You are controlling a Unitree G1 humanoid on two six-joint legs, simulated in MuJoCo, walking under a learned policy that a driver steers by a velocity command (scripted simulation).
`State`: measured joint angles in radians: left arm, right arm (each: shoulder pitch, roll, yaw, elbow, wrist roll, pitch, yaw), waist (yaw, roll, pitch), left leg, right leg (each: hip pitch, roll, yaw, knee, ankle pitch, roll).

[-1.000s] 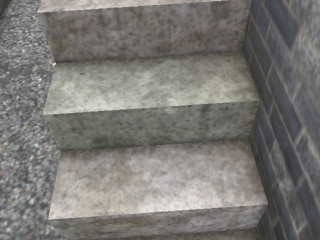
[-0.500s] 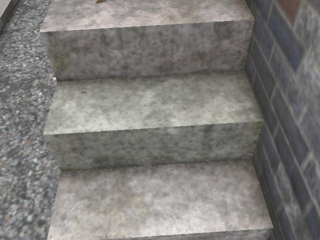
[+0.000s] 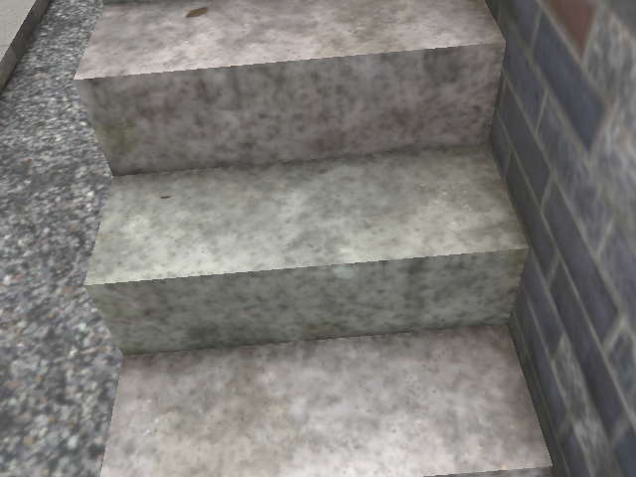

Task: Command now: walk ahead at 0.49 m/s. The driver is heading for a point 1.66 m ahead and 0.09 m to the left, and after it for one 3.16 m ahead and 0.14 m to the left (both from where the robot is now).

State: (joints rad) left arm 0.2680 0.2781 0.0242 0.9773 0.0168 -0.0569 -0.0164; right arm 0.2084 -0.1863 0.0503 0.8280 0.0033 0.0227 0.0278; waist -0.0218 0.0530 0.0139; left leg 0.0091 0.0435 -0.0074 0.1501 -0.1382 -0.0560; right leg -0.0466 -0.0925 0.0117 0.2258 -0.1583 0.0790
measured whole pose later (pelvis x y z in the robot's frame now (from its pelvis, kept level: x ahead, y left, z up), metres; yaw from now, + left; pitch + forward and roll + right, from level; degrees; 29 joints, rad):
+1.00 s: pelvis -0.05 +0.00 +0.00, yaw +0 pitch -3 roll +1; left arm 0.37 0.27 0.08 0.99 0.02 -0.05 -0.01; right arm 0.26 -0.20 0.02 0.86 0.02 0.04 0.02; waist -0.01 0.03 0.07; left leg -0.07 0.02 -0.02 0.20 -0.09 -0.05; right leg -0.13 -0.11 0.04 0.29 -0.12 0.09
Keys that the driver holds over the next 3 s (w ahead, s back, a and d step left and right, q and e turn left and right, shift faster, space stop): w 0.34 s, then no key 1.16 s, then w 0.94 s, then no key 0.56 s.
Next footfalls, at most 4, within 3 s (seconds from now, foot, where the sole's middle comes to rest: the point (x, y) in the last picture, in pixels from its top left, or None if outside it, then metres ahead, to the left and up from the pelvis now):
none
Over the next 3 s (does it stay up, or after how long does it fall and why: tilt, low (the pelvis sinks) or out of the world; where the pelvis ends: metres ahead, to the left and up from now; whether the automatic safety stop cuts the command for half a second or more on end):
stays up -0.04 0.00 0.00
